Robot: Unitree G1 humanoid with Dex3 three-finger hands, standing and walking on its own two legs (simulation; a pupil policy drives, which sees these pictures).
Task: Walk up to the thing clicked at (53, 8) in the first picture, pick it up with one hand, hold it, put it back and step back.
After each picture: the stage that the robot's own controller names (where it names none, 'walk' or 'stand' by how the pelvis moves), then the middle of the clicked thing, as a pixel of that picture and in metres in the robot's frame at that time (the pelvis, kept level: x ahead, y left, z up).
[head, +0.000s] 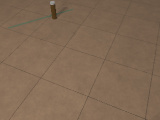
stand; (53, 10) +2.07 +0.38 -0.65
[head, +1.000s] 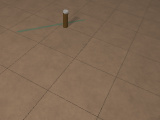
walk; (65, 19) +1.95 +0.14 -0.63
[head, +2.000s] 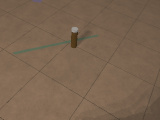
walk; (74, 38) +1.35 +0.06 -0.64
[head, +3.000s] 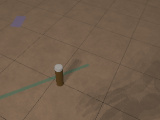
walk; (59, 75) +0.88 +0.16 -0.65
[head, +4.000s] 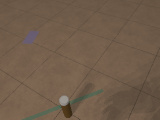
walk; (66, 107) +0.58 +0.20 -0.64
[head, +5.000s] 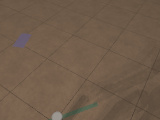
stand; out of the picture +0.46 +0.17 -0.64
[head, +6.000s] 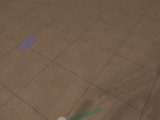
stand; out of the picture +0.43 +0.14 -0.65
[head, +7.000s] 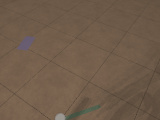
stand; out of the picture +0.47 +0.15 -0.66
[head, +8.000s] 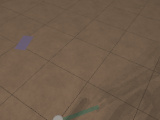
stand; out of the picture +0.45 +0.17 -0.66
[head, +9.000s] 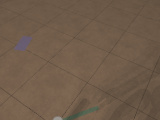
stand; out of the picture +0.44 +0.17 -0.66
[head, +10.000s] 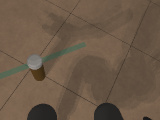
go down; (37, 69) +0.50 +0.19 -0.40
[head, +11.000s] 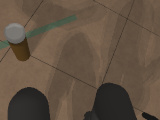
go down; (19, 45) +0.52 +0.23 -0.26
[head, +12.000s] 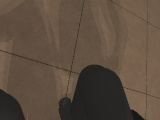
close in; out of the picture +0.50 +0.28 -0.17
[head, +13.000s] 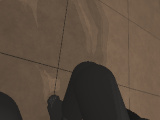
close; out of the picture +0.49 +0.29 -0.16
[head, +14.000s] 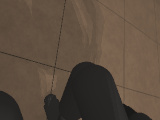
lift; out of the picture +0.46 +0.27 -0.17
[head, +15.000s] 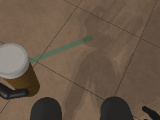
lift; (22, 76) +0.34 +0.19 +0.00
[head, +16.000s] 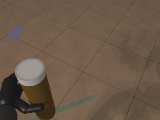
hold; (39, 94) +0.30 +0.14 +0.05
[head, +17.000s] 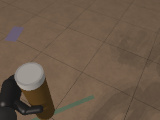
hold; (39, 96) +0.30 +0.15 +0.03
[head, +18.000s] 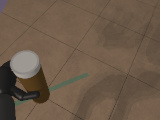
crouch; (34, 81) +0.36 +0.15 -0.01
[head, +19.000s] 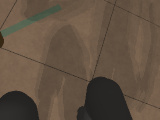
lower; out of the picture +0.51 +0.22 -0.04
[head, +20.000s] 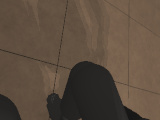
lower; out of the picture +0.47 +0.28 -0.16
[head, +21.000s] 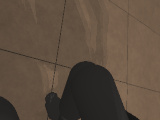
lower; out of the picture +0.47 +0.29 -0.17
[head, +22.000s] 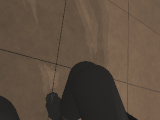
lower; out of the picture +0.47 +0.29 -0.17
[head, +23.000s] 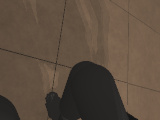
lower; out of the picture +0.47 +0.29 -0.17
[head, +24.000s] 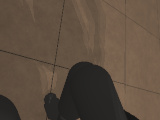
draw back; out of the picture +0.48 +0.27 -0.18
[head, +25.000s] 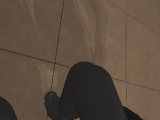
rise; out of the picture +0.47 +0.28 -0.18
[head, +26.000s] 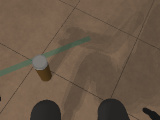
walk; (43, 69) +0.49 +0.19 -0.38
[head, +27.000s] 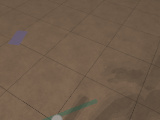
stand; out of the picture +0.43 +0.15 -0.60
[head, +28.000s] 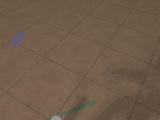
stand; out of the picture +0.43 +0.16 -0.60
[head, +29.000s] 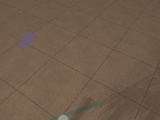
stand; out of the picture +0.44 +0.14 -0.65
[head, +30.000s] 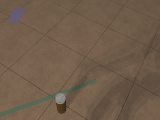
walk; (61, 104) +0.49 +0.10 -0.63
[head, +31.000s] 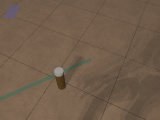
walk; (60, 79) +0.69 +0.19 -0.62
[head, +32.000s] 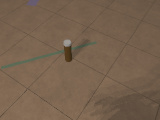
stand; (68, 51) +1.06 +0.15 -0.62
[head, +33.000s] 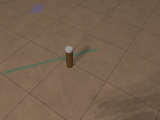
stand; (69, 57) +1.08 +0.13 -0.65
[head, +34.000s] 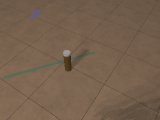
stand; (67, 61) +1.08 +0.15 -0.66
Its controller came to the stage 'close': yes
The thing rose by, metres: 0.69
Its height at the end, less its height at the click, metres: +0.00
